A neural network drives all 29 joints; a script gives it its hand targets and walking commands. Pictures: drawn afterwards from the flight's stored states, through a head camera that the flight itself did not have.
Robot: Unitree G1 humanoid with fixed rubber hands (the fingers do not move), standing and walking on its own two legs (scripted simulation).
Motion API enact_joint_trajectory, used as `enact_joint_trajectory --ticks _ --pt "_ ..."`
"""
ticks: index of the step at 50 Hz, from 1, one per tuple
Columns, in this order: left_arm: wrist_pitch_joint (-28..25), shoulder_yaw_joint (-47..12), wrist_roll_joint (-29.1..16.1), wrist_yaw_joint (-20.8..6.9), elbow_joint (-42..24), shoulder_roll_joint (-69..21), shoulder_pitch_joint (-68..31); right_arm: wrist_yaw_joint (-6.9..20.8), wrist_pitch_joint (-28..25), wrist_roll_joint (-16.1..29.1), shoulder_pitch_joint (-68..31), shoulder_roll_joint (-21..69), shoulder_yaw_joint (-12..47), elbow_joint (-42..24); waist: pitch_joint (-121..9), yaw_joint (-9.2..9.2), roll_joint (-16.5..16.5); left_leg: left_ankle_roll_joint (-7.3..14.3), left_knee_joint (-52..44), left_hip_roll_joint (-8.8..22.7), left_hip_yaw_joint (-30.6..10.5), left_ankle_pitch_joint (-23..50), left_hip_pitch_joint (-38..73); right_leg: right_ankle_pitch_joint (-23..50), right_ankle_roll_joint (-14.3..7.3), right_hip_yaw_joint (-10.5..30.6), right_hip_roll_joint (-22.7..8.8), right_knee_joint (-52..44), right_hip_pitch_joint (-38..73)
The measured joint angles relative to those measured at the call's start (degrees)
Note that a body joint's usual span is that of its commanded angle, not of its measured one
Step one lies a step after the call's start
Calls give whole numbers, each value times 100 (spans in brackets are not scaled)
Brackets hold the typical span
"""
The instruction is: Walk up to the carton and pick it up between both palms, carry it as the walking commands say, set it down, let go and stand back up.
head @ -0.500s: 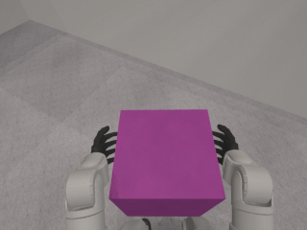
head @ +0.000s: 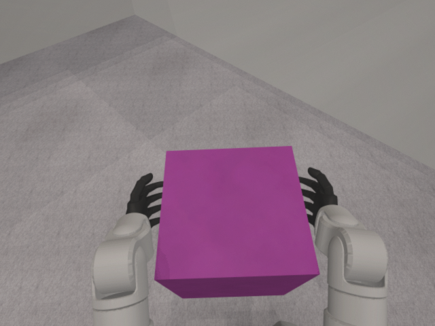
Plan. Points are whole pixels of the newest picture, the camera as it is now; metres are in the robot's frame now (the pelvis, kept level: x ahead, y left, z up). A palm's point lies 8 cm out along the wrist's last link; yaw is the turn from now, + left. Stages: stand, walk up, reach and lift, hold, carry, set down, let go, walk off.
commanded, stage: carry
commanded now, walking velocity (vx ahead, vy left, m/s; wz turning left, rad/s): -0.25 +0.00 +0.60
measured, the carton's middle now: (231, 230) +0.28 -0.02 +0.01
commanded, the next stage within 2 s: none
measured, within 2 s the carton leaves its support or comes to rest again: neither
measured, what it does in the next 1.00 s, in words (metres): walks backwards, turning left: right foot, then left foot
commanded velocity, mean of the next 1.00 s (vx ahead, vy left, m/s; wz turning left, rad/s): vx -0.25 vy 0.00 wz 0.60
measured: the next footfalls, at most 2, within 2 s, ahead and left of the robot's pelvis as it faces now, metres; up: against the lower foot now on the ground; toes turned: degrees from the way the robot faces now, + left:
right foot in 0.42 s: -0.16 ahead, -0.11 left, +0.00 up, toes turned +5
left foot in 0.80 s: -0.38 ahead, +0.15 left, +0.00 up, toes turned +35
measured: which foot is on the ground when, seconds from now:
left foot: down 0.00-0.44, up 0.46-0.78, down 0.80-1.00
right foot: down 0.00-0.00, up 0.02-0.40, down 0.42-0.80, up 0.82-1.00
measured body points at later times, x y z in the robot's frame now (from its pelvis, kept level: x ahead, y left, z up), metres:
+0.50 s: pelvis -0.21 -0.01 +0.02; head -0.19 -0.02 +0.46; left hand +0.02 +0.19 +0.09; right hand +0.09 -0.10 +0.08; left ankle -0.10 +0.11 -0.66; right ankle -0.20 -0.11 -0.72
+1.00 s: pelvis -0.42 -0.02 +0.01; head -0.40 +0.02 +0.45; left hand -0.30 +0.28 +0.06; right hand -0.11 +0.04 +0.06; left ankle -0.41 +0.12 -0.72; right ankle -0.35 -0.12 -0.65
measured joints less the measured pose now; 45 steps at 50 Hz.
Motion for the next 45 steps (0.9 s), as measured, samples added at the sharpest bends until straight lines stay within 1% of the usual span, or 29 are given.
enact_joint_trajectory --ticks 1,3,4,6,8,10,13,16,19,20,21,22,23,24,25,27,29,31,33,35,37,38,39,40,41,42,43,44,45 --pt "-10 52 -8 -1 21 6 10 14 -66 -23 1 4 47 99 29 42 -75 103 111 -77 -36 -56 -159 -376 93 155 -8 276 -175" --pt "-4 142 -33 3 70 10 75 25 -136 -60 19 2 144 288 166 200 -31 266 326 -67 -182 -12 -414 -1250 174 567 317 1192 -530" --pt "5 156 -62 18 84 14 122 24 -144 -79 55 -4 189 337 226 289 13 304 327 -48 -261 85 -491 -1390 181 704 492 1649 -675" --pt "17 126 -149 85 62 24 208 33 -130 -98 152 -18 236 298 298 461 94 312 233 -39 -400 332 -622 -1210 183 859 752 2324 -877" --pt "1 93 -238 138 -15 30 256 46 -130 -98 223 -26 247 179 345 599 148 365 118 -80 -518 563 -741 -948 179 956 927 2534 -906" --pt "-26 73 -309 176 -112 31 267 55 -149 -93 262 -30 254 44 359 677 189 399 -33 -135 -612 810 -841 -864 170 1033 1066 2385 -789" --pt "-61 62 -356 193 -176 26 230 62 -169 -104 278 -33 249 -92 285 689 264 412 -317 -200 -735 1214 -983 -898 136 1101 1243 1902 -476" --pt "-60 59 -364 190 -129 20 170 68 -141 -127 262 -32 217 -124 139 615 373 390 -654 -226 -856 1649 -1110 -985 59 1093 1391 1241 -46" --pt "-42 46 -331 173 -40 14 117 67 -73 -155 232 -27 179 -116 9 473 519 326 -1105 -251 -998 2159 -1186 -1162 -48 919 1497 150 597" --pt "-34 41 -311 155 -8 13 102 67 -43 -169 226 -27 169 -117 -28 417 567 268 -1275 -276 -1044 2336 -1198 -1126 -84 785 1503 -399 897" --pt "-36 29 -290 135 37 10 85 68 -18 -180 216 -29 149 -114 -45 363 638 153 -1378 -292 -1086 2422 -1234 -914 -142 649 1506 -946 1149" --pt "-61 -11 -253 112 120 6 78 72 -8 -179 231 -34 107 -95 2 306 735 -66 -1160 -311 -1125 1895 -1319 -394 -233 516 1490 -1142 1194" --pt "-45 -38 -225 96 178 8 103 75 -3 -180 306 -43 116 -70 17 280 660 -191 -426 -393 -990 907 -1563 -147 -310 470 1364 -1085 1128" --pt "-2 -60 -212 90 211 15 162 75 13 -182 391 -48 145 -33 23 262 530 -226 585 -455 -793 185 -1831 -47 -349 465 1211 -1040 1092" --pt "46 -74 -197 85 224 22 235 65 44 -168 450 -53 174 11 27 234 418 -210 1562 -475 -652 -168 -2040 20 -356 468 1074 -1068 1094" --pt "127 -69 -161 70 185 30 338 27 107 -117 471 -58 223 80 38 150 268 -173 3042 -421 -543 -312 -2218 156 -319 456 853 -1176 1103" --pt "165 -12 -143 51 101 27 321 -21 128 -48 388 -51 228 84 60 61 174 -206 3731 -293 -546 -305 -2111 274 -280 418 669 -1172 1022" --pt "146 37 -99 26 64 18 220 -51 101 -25 258 -41 215 84 56 -13 122 -249 3644 -92 -511 -388 -1803 347 -251 338 506 -1070 869" --pt "114 77 -57 -9 85 7 100 -55 71 -26 141 -26 160 99 13 -63 84 -260 3074 92 -422 -598 -1391 385 -223 223 342 -910 673" --pt "87 80 -15 -30 138 -5 -5 -53 51 -15 58 -17 80 116 -41 -81 51 -235 2352 207 -302 -730 -971 406 -181 93 164 -709 447" --pt "62 47 37 -40 217 -15 -74 -41 42 1 6 -30 5 155 -85 -70 34 -189 1586 261 -190 -703 -565 433 -116 -48 -16 -496 221" --pt "53 25 63 -42 256 -18 -89 -29 41 6 -12 -38 -26 184 -100 -59 31 -165 1143 268 -136 -572 -352 447 -74 -117 -109 -378 107" --pt "47 5 85 -44 284 -18 -91 -15 49 2 -32 -42 -51 211 -117 -48 57 -145 592 277 -100 -278 -116 454 -25 -188 -193 -235 -14" --pt "36 9 96 -45 302 -9 -88 1 36 -15 -49 -11 -74 253 -125 -24 40 -113 194 225 -105 -90 -5 446 31 -221 -309 -50 -172" --pt "11 83 83 -51 330 -6 -55 11 -49 -46 -31 33 -40 366 -87 33 -49 -44 291 133 -133 -60 -174 18 158 -81 -342 202 -362" --pt "15 148 60 -51 342 -2 -1 15 -100 -69 2 22 52 471 -13 121 -67 31 426 106 -190 -35 -336 -659 254 150 -209 607 -552" --pt "33 184 38 -48 348 5 56 16 -122 -86 45 5 135 543 70 214 -42 93 477 108 -270 28 -451 -1128 289 365 -8 1111 -725" --pt "51 190 2 -31 341 13 117 10 -123 -101 102 -9 199 568 142 313 -7 135 448 109 -357 134 -534 -1312 293 530 198 1603 -868" --pt "65 173 -53 8 314 20 173 9 -111 -103 162 -19 236 537 198 412 28 151 370 101 -438 276 -603 -1279 283 646 381 2021 -977"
